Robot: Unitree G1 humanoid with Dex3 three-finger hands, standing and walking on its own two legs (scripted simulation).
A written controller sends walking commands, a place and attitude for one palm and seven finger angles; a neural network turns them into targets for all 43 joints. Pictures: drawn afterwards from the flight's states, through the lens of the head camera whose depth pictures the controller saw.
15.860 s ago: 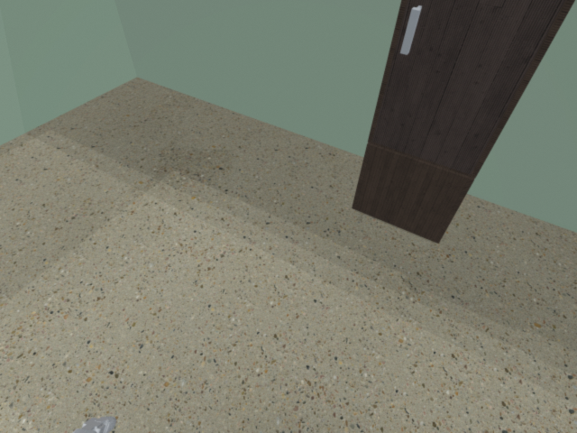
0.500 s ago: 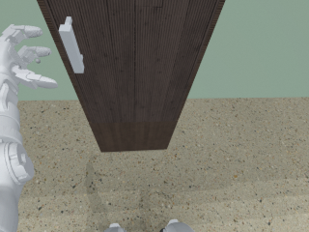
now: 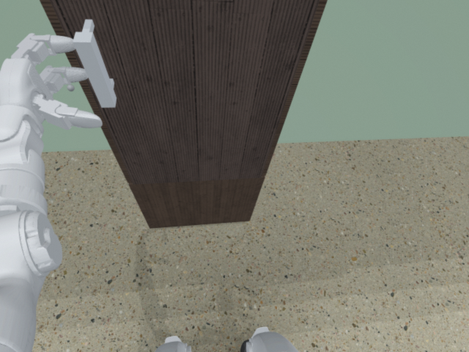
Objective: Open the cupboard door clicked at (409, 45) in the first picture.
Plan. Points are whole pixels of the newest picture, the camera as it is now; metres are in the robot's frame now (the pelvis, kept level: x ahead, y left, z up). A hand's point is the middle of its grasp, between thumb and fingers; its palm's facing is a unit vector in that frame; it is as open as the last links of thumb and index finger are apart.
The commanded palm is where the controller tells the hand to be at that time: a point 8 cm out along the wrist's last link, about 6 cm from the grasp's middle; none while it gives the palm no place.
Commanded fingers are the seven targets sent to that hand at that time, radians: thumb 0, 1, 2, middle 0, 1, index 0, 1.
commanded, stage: slide the fingers in behind the handle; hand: left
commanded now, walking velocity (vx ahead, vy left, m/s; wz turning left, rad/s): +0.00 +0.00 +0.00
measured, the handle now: (99, 65) +0.56 +0.18 +0.13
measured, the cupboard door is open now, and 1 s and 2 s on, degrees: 0 0 0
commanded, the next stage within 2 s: close the thumb around the handle in 1.18 s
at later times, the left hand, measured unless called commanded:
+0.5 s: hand (90, 90) +0.50 +0.18 +0.13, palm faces +0.00 -1.00 -0.01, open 14.0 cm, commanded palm +0.48 +0.23 +0.13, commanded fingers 0.00 -0.50 0.30 -0.30 -1.20 -0.30 -1.20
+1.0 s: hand (109, 86) +0.51 +0.16 +0.13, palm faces +0.01 -1.00 -0.01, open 13.9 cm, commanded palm +0.49 +0.21 +0.13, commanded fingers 0.00 -0.50 0.30 -0.30 -1.20 -0.30 -1.20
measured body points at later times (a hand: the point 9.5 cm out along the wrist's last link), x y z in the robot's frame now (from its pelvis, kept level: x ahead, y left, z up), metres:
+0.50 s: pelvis +0.01 -0.01 +0.00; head +0.09 +0.01 +0.45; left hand +0.50 +0.24 +0.14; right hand +0.03 -0.27 -0.11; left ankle +0.00 +0.10 -0.70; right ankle +0.01 -0.13 -0.70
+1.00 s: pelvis +0.00 -0.01 +0.00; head +0.09 +0.00 +0.44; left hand +0.51 +0.21 +0.14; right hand +0.00 -0.27 -0.11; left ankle +0.00 +0.10 -0.70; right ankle +0.01 -0.13 -0.70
